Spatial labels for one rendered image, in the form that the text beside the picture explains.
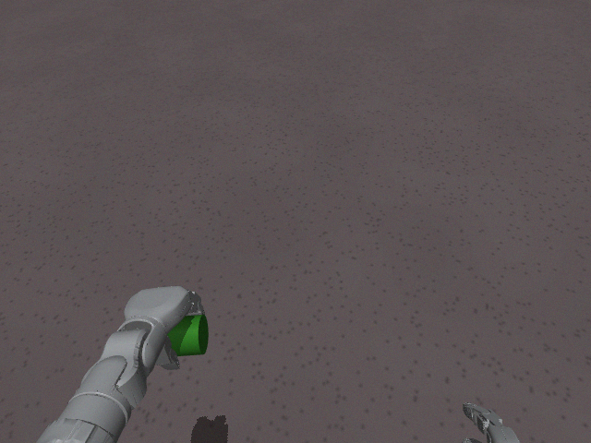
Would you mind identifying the can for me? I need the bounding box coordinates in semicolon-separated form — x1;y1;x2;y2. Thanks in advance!
167;315;209;356

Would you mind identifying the right robot hand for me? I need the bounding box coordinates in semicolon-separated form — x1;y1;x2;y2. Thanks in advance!
462;402;520;443

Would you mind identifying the left robot arm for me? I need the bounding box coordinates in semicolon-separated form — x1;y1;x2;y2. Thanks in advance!
36;316;166;443

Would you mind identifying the left robot hand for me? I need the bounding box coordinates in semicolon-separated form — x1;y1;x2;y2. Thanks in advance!
124;286;205;370

